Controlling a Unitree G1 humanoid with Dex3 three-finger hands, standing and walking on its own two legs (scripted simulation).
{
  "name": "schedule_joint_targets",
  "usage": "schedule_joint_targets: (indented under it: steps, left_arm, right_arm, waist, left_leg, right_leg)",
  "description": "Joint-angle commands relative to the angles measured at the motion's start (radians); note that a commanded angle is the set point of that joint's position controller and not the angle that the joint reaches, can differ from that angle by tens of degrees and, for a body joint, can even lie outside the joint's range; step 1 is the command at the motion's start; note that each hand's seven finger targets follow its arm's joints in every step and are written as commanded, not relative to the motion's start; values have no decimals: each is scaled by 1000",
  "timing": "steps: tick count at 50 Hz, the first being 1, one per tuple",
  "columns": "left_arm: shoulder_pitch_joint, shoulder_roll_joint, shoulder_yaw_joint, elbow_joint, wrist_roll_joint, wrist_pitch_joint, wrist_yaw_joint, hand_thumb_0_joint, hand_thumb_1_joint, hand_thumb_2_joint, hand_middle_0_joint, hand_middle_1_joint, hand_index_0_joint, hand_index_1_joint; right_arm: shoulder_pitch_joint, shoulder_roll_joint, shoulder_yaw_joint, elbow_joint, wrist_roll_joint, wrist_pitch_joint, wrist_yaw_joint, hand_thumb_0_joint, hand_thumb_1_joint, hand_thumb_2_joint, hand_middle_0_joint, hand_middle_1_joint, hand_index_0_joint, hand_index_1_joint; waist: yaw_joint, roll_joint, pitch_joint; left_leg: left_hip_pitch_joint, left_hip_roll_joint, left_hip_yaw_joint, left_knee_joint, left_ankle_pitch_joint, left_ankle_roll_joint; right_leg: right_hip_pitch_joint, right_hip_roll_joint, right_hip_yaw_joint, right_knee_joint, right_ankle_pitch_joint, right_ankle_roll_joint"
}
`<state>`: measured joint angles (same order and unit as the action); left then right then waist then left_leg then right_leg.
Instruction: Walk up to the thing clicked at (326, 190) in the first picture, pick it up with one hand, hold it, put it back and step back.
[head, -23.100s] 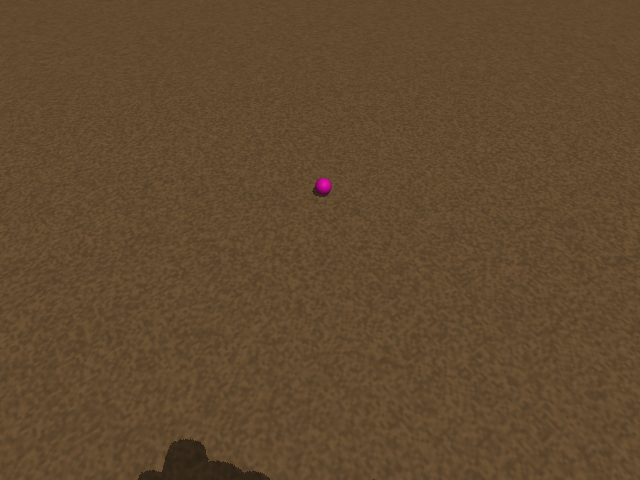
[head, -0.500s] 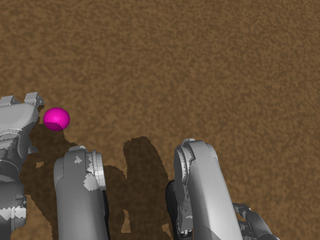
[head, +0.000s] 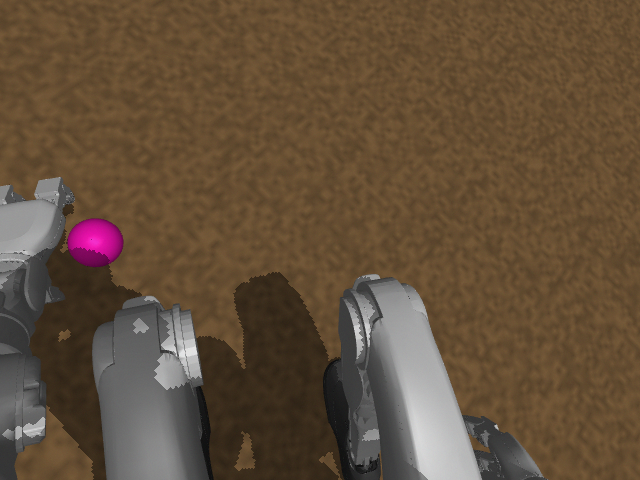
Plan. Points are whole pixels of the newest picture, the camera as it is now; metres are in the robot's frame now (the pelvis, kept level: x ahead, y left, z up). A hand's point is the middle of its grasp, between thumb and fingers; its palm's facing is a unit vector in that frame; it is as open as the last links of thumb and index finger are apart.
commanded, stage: rise first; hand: left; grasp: from above
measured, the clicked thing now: (96, 242) +0.43 +0.29 -0.28
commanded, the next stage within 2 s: approach in 0.78 s
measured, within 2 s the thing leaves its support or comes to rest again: neither
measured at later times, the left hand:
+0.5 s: hand (36, 253) +0.39 +0.32 -0.17, palm faces -0.44 -0.11 -0.89, open 14.0 cm
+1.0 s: hand (43, 259) +0.39 +0.32 -0.17, palm faces -0.46 -0.10 -0.88, open 13.9 cm
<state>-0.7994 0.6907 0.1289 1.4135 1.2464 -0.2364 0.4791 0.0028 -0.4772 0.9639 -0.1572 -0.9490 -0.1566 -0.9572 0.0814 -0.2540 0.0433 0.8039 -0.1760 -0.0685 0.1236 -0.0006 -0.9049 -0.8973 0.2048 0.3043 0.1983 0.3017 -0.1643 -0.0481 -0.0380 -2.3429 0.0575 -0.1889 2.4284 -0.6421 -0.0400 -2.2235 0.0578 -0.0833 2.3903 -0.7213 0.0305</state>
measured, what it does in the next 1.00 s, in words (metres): stands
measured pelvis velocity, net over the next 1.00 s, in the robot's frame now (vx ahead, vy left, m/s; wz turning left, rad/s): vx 0.00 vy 0.00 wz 0.01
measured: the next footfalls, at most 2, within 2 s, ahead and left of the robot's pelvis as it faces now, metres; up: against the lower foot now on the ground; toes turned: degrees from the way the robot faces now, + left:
none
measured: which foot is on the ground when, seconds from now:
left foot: down 0.00-1.00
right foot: down 0.00-1.00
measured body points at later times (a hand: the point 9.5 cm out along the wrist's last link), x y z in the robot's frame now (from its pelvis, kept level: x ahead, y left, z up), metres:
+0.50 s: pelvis +0.00 +0.00 +0.01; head +0.22 +0.07 +0.39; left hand +0.41 +0.33 -0.11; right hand +0.10 -0.27 -0.11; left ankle +0.08 +0.14 -0.28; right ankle +0.09 -0.12 -0.28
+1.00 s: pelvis +0.00 +0.00 +0.00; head +0.22 +0.07 +0.39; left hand +0.41 +0.32 -0.12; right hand +0.09 -0.27 -0.11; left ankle +0.08 +0.14 -0.28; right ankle +0.09 -0.12 -0.28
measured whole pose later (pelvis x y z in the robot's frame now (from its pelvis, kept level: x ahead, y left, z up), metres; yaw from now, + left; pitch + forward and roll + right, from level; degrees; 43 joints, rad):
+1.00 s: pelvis +0.00 +0.00 +0.00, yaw +0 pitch +31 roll -7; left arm -0.81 0.67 0.09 1.44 1.24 -0.22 0.48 0.00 -0.51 0.99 -0.13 -0.98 -0.13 -0.99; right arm 0.08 -0.25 0.04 0.81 -0.18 -0.08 0.12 0.00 -0.90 -0.89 0.20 0.30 0.20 0.30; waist -0.16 -0.04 -0.05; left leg -2.33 0.05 -0.18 2.41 -0.63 -0.04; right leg -2.22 0.05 -0.08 2.37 -0.71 0.03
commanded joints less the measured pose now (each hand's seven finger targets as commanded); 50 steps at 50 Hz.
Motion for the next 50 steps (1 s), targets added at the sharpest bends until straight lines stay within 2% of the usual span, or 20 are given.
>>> schedule_joint_targets:
  steps: [1,3,6,9,13,16,21,24,27,28,30,36,39,40,42,44,46,48,49,50]
  left_arm:
    - [-252,260,31,-136,-17,5,34,0,-511,975,-123,-963,-115,-971]
    - [-242,238,20,-126,-20,11,28,0,-523,986,-114,-973,-106,-981]
    - [-249,266,34,-144,-25,11,18,0,-527,988,-114,-973,-105,-982]
    - [-250,226,11,-153,-34,9,5,0,-539,1002,-107,-973,-95,-985]
    - [-249,267,29,-189,-31,1,0,0,-530,995,-117,-967,-105,-979]
    - [-249,224,3,-152,-36,0,-3,0,-530,993,-118,-967,-106,-979]
    - [-252,262,30,-161,-24,-5,2,0,-531,993,-117,-967,-105,-979]
    - [-260,214,-2,-140,-20,-4,4,0,-533,995,-115,-967,-102,-979]
    - [-265,237,5,-146,-22,-3,7,0,-538,998,-106,-981,-96,-991]
    - [-274,235,8,-156,-19,-2,9,0,-537,999,-115,-963,-101,-977]
    - [-261,214,-8,-103,-19,4,11,0,-524,988,-116,-959,-105,-970]
    - [-280,249,15,-144,-15,-3,20,0,-512,978,-131,-949,-119,-961]
    - [-275,218,-5,-123,-15,0,26,0,-512,974,-121,-962,-112,-970]
    - [-291,247,10,-134,-13,-1,27,0,-515,977,-125,-960,-115,-970]
    - [-263,251,27,-142,-12,1,33,0,-505,969,-135,-947,-124,-958]
    - [-239,206,4,-94,-18,11,31,0,-573,1037,-145,-901,-102,-946]
    - [-290,212,-14,-105,-22,6,28,0,-524,975,-95,-1024,-98,-1021]
    - [-319,216,-17,-117,-17,2,34,0,-527,980,-96,-1030,-98,-1027]
    - [-326,176,-42,-109,-19,4,34,0,-522,984,-104,-1024,-105,-1023]
    - [-359,163,-57,-124,-23,3,37,0,-511,973,-106,-1020,-109,-1016]
  right_arm:
    - [156,-231,-71,-23,-1,-9,-9,0,-900,-901,200,300,200,300]
    - [161,-232,-76,-21,1,-8,-8,0,-901,-900,200,300,200,300]
    - [163,-233,-76,-22,3,-6,-9,0,-900,-901,200,300,200,300]
    - [164,-234,-80,-22,5,-8,-7,0,-899,-900,200,300,200,300]
    - [158,-232,-79,-31,11,-1,-9,0,-898,-900,200,300,200,300]
    - [165,-230,-79,-27,10,0,-10,0,-900,-901,200,300,200,300]
    - [159,-233,-79,-27,9,0,-13,0,-900,-900,200,300,200,300]
    - [157,-231,-80,-26,10,0,-14,0,-899,-900,200,300,200,300]
    - [156,-230,-82,-26,13,-1,-17,0,-899,-900,200,300,200,300]
    - [157,-233,-81,-25,8,-1,-19,0,-898,-900,200,300,200,300]
    - [155,-234,-78,-24,9,-4,-18,0,-896,-899,200,300,200,300]
    - [151,-231,-73,-25,4,-8,-16,0,-897,-899,200,300,200,300]
    - [145,-229,-76,-23,4,-11,-16,0,-896,-898,200,300,200,300]
    - [151,-233,-74,-23,4,-11,-16,0,-898,-899,200,300,200,300]
    - [156,-231,-75,-22,0,-12,-14,0,-897,-899,200,300,200,300]
    - [153,-229,-76,-18,-2,-15,-11,0,-902,-900,200,300,200,300]
    - [149,-230,-70,-18,-1,-17,-9,0,-899,-895,200,300,200,300]
    - [163,-231,-72,-14,-2,-21,-11,0,-900,-895,200,300,200,300]
    - [169,-231,-70,-14,-5,-25,-8,0,-900,-896,200,300,200,300]
    - [169,-231,-67,-6,-5,-27,-7,0,-898,-895,200,300,200,300]
  waist:
    - [22,288,-669]
    - [16,269,-657]
    - [30,275,-664]
    - [14,269,-649]
    - [38,272,-688]
    - [11,223,-657]
    - [33,264,-671]
    - [15,256,-652]
    - [28,279,-656]
    - [21,263,-669]
    - [8,248,-621]
    - [23,278,-667]
    - [12,266,-650]
    - [12,273,-655]
    - [27,284,-667]
    - [15,253,-641]
    - [-1,262,-626]
    - [-4,269,-644]
    - [-22,259,-641]
    - [-24,274,-655]
  left_leg:
    - [527,-24,142,-216,122,58]
    - [527,-23,139,-220,115,58]
    - [518,-26,143,-227,106,59]
    - [529,-26,137,-234,98,57]
    - [534,-26,142,-232,118,60]
    - [499,-24,142,-221,107,66]
    - [531,-25,139,-240,105,59]
    - [530,-26,136,-247,87,58]
    - [534,-26,142,-249,97,57]
    - [537,-28,139,-247,100,58]
    - [521,-28,137,-251,83,59]
    - [531,-30,144,-245,99,58]
    - [538,-27,138,-244,88,57]
    - [527,-29,141,-242,88,58]
    - [531,-30,146,-244,101,56]
    - [523,-30,144,-245,87,58]
    - [499,-28,136,-243,66,59]
    - [514,-27,135,-239,67,57]
    - [523,-26,134,-231,76,57]
    - [532,-27,131,-238,73,55]
  right_leg:
    - [277,20,-78,-275,224,-58]
    - [267,22,-81,-277,220,-59]
    - [284,20,-75,-289,206,-59]
    - [268,20,-84,-287,199,-60]
    - [300,21,-73,-294,220,-59]
    - [307,23,-69,-313,215,-53]
    - [292,20,-76,-297,201,-60]
    - [269,21,-82,-303,186,-62]
    - [276,21,-71,-306,195,-63]
    - [279,20,-76,-309,199,-60]
    - [253,18,-81,-306,183,-60]
    - [284,17,-72,-303,197,-60]
    - [250,20,-78,-298,189,-62]
    - [264,19,-74,-302,189,-60]
    - [280,16,-71,-300,196,-60]
    - [262,17,-77,-301,185,-60]
    - [251,21,-73,-303,166,-63]
    - [252,18,-76,-302,164,-63]
    - [252,19,-78,-303,182,-60]
    - [238,20,-81,-298,174,-62]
